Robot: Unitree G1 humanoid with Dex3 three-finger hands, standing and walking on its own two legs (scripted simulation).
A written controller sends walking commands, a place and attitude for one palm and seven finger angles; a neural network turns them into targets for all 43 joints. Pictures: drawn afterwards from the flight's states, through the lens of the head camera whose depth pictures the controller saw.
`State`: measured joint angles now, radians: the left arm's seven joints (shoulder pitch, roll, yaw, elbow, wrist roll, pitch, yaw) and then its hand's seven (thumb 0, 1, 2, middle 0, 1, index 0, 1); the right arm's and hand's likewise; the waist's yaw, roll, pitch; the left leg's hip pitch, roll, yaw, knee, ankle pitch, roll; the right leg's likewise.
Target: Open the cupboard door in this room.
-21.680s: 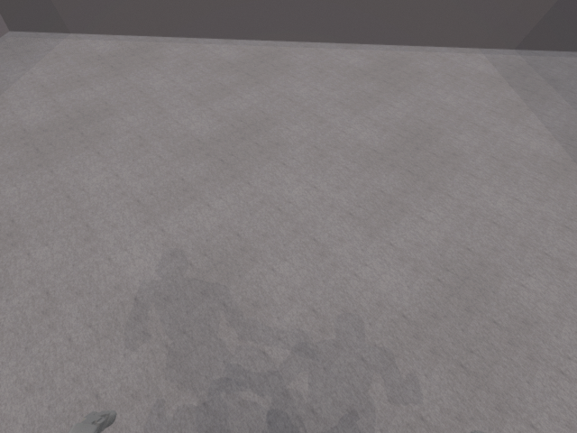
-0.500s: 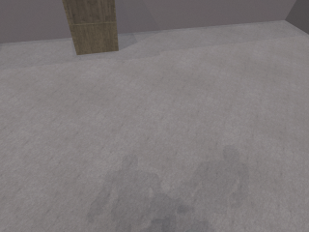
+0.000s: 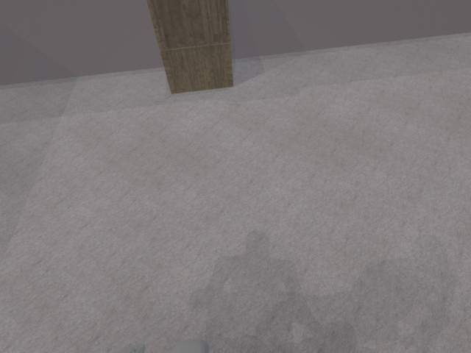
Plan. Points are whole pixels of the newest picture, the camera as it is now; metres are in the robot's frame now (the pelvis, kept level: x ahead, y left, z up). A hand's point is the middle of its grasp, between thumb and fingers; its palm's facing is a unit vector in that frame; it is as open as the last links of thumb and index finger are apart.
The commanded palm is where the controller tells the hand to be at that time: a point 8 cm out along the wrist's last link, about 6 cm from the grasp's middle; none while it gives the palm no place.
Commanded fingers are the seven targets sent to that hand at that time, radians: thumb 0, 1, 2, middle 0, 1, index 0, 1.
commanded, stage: turn or walk to find it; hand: left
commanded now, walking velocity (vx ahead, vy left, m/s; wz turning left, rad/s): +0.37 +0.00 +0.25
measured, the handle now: out of the picture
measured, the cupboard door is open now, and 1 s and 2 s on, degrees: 0 0 0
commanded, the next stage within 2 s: stand and wait in 1.48 s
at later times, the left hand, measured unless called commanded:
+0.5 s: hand out of the picture +0.15 +0.23 -0.18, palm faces +0.17 -0.98 -0.14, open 7.4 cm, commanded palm none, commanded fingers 0.00 0.90 0.90 -0.20 -0.30 -0.20 -0.30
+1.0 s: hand (176, 190) +0.54 +0.20 -0.16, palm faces +0.06 -0.98 -0.20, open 7.4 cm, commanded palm none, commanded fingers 0.00 0.90 0.90 -0.20 -0.30 -0.20 -0.30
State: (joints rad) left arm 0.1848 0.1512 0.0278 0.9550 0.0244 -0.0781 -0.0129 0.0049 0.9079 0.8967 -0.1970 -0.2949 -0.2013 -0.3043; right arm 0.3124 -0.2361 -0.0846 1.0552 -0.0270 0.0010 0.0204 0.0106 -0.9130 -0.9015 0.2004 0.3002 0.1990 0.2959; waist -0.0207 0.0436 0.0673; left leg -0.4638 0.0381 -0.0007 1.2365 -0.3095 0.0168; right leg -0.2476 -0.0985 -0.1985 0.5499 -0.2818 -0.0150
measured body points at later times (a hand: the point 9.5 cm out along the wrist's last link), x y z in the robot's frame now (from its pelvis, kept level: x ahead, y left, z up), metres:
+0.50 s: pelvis +0.21 +0.07 +0.00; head +0.23 +0.09 +0.45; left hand +0.14 +0.28 -0.17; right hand +0.33 -0.15 -0.14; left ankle +0.24 +0.14 -0.74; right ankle +0.17 -0.08 -0.64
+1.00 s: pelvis +0.42 +0.02 -0.01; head +0.46 +0.00 +0.44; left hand +0.53 +0.25 -0.14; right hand +0.34 -0.20 -0.17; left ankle +0.28 +0.14 -0.67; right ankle +0.50 -0.07 -0.74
